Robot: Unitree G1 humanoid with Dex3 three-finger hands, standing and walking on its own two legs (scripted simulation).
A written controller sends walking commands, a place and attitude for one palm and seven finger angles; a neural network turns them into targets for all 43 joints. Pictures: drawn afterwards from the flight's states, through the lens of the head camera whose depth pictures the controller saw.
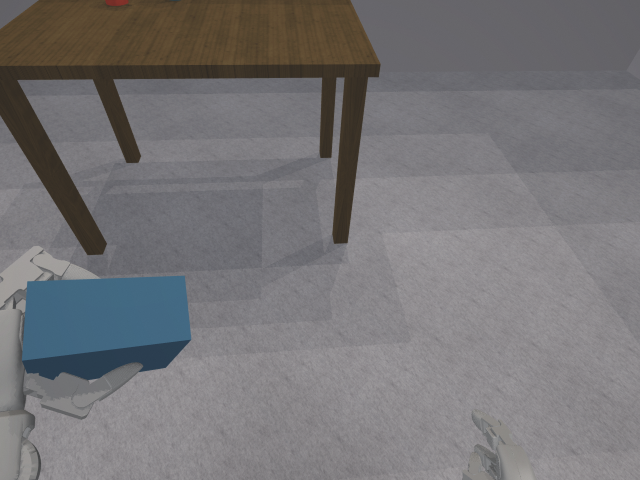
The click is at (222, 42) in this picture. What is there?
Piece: table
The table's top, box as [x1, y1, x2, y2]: [0, 0, 380, 79]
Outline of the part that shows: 0,29 0,79 378,76 380,64 349,0 128,0 128,3 120,6 107,5 104,0 38,0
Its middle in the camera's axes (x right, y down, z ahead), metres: -0.44 -0.74 +1.33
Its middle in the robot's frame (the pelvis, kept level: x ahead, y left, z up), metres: +1.47 +0.52 +0.00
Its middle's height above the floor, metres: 0.77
